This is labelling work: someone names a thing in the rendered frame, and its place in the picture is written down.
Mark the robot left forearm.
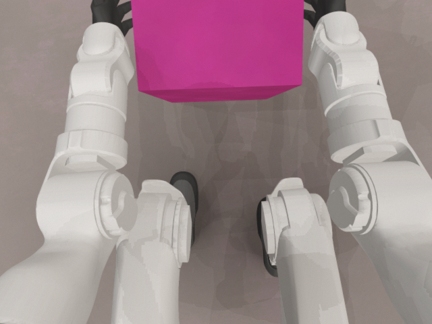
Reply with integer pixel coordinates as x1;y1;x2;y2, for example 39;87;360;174
36;22;134;226

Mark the robot left upper arm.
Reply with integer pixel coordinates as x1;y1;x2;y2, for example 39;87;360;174
0;169;138;324

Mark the robot right forearm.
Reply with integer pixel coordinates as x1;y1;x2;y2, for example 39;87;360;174
308;11;431;178

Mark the right robot hand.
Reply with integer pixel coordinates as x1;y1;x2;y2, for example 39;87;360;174
304;0;346;29

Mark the left robot foot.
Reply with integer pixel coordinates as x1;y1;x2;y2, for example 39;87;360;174
170;171;198;248

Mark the robot right upper arm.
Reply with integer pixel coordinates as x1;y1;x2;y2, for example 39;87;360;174
326;161;432;324

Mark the left robot hand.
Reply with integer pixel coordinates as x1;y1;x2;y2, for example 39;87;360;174
90;0;133;37

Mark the carton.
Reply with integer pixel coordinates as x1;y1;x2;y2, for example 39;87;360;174
131;0;304;103

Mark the right robot thigh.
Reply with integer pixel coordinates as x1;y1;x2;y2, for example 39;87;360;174
261;188;349;324

